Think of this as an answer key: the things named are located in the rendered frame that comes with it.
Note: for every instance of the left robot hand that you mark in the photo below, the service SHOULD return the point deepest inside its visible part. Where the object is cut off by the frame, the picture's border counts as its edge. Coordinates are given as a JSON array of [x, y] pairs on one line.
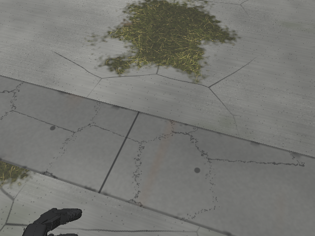
[[52, 219]]

